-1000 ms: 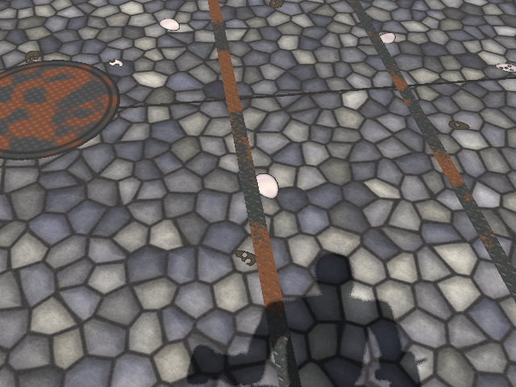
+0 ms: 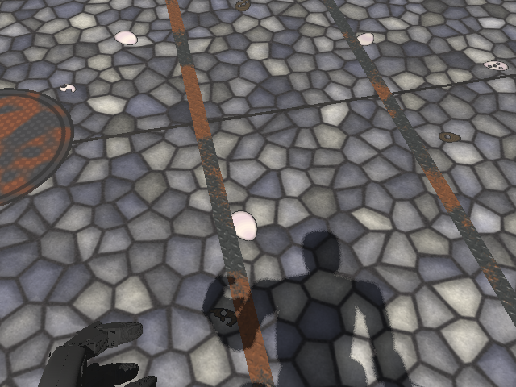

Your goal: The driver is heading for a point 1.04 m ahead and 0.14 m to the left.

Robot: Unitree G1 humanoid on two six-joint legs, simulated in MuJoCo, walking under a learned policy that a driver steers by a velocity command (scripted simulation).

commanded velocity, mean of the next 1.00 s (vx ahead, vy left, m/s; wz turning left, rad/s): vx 0.49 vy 0.00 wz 0.24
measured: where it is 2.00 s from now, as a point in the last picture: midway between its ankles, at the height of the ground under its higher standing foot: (190, 219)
